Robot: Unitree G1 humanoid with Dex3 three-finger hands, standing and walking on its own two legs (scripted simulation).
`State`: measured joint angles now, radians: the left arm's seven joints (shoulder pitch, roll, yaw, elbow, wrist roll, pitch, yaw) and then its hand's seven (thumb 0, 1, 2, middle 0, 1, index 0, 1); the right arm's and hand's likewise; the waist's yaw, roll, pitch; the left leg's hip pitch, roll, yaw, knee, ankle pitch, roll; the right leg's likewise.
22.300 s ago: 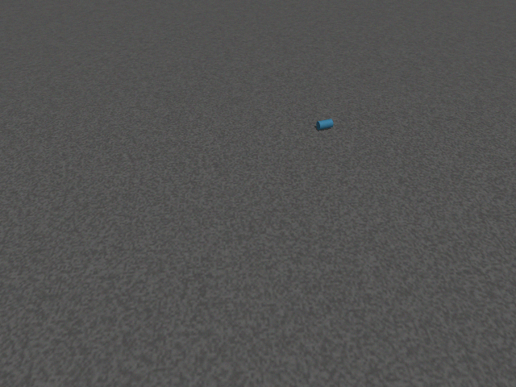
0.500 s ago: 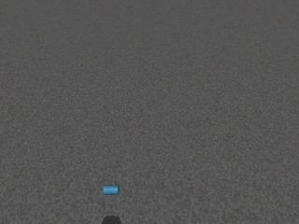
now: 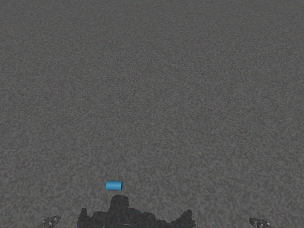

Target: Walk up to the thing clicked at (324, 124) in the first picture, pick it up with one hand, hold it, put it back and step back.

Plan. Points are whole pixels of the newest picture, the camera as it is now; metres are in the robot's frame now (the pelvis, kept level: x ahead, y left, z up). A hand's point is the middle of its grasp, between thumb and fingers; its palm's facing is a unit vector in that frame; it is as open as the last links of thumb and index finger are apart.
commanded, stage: walk up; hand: left
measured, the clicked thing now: (114, 185) +0.43 +0.26 -0.73
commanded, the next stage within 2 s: stand in 1.30 s
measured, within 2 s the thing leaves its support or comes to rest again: neither
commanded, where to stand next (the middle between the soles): +0.04 +0.02 m, yaw -1 degrees
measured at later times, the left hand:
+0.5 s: hand out of the picture +0.03 +0.29 -0.16, palm faces +0.03 -0.92 -0.40, open 7.4 cm
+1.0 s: hand out of the picture +0.02 +0.25 -0.14, palm faces +0.03 -0.94 -0.33, open 7.4 cm
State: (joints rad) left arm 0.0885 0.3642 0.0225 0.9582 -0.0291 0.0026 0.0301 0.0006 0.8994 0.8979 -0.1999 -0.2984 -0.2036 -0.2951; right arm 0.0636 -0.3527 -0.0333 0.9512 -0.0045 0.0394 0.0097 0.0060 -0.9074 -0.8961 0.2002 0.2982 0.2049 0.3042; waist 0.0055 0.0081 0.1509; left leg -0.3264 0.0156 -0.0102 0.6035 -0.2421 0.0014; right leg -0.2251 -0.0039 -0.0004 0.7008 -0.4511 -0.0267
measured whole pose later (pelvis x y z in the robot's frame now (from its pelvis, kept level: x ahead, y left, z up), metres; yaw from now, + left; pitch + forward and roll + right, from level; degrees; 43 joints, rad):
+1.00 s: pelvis -0.07 -0.01 +0.01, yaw +3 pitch -3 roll +0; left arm 0.09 0.36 0.04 1.03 0.01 0.03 -0.03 0.00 0.90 0.90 -0.20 -0.30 -0.20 -0.30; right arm 0.12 -0.39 -0.02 1.04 -0.01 0.00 0.01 0.01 -0.91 -0.90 0.20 0.30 0.20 0.30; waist 0.00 0.00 0.09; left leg -0.24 0.02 -0.06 0.52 -0.24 -0.02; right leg -0.27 0.00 -0.01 0.52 -0.20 -0.01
